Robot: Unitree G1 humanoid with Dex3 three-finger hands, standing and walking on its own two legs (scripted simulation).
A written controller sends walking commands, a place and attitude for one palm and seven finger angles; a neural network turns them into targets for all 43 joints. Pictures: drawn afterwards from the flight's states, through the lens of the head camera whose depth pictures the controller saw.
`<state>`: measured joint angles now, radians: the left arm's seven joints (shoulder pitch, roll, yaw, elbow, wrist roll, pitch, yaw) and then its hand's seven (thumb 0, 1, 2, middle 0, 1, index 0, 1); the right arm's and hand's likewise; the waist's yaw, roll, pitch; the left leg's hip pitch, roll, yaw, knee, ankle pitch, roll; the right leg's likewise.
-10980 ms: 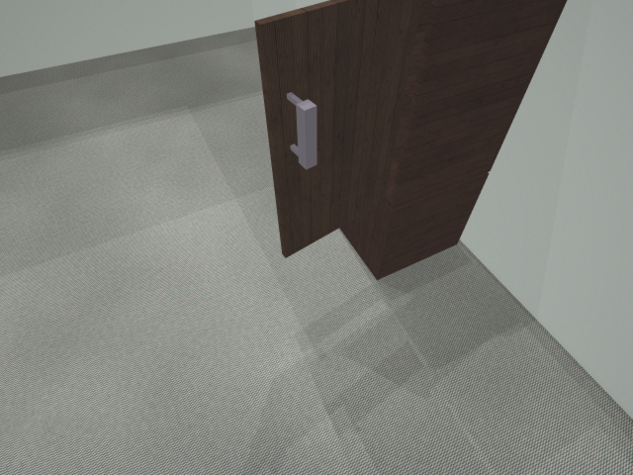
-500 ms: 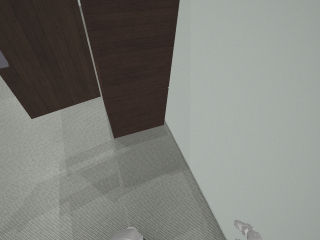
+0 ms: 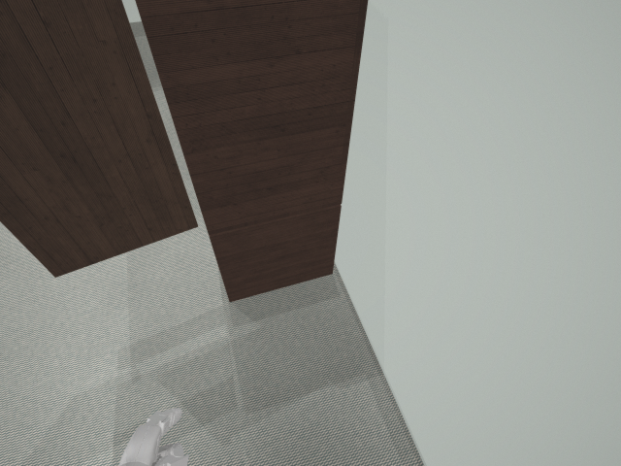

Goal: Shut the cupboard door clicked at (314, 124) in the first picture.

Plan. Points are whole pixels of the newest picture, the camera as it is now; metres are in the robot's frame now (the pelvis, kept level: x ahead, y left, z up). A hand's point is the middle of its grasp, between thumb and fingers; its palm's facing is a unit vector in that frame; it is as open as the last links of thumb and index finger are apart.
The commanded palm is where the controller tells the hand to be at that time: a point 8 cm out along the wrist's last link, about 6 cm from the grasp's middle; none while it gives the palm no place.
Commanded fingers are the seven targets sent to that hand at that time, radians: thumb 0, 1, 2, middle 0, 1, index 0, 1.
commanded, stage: turn to face it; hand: left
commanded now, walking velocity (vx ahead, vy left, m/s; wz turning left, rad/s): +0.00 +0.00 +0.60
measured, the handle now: out of the picture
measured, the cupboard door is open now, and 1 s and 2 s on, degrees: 99 99 99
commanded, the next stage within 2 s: take the last steps up to it in 0.74 s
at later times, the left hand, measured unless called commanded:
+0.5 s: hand out of the picture +0.02 +0.27 -0.17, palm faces +0.29 -0.92 -0.26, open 7.4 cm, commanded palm none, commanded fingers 0.00 0.90 0.90 -0.20 -0.30 -0.20 -0.30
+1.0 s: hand out of the picture +0.03 +0.20 -0.16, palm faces +0.43 -0.88 -0.21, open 7.3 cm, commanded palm none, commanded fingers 0.00 0.90 0.90 -0.20 -0.30 -0.20 -0.30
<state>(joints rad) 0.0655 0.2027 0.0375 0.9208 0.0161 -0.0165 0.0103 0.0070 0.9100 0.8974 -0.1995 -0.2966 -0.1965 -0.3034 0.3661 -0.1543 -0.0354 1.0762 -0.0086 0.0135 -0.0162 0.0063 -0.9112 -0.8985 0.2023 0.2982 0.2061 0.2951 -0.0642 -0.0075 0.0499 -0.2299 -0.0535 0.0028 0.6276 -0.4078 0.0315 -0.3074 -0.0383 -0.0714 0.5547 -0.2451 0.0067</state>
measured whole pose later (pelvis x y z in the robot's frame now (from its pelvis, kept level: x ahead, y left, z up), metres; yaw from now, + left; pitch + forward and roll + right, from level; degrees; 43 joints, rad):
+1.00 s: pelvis +0.08 +0.02 +0.01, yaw +25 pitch +0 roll +1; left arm 0.26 0.19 0.03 0.97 0.03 -0.02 0.01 0.01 0.92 0.90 -0.21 -0.30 -0.20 -0.30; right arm 0.18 -0.22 -0.06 1.00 -0.01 0.05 0.02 0.01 -0.91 -0.90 0.20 0.30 0.20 0.29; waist 0.01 -0.04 0.08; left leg -0.32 0.00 0.07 0.72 -0.45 -0.04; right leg -0.17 -0.09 -0.11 0.48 -0.31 0.02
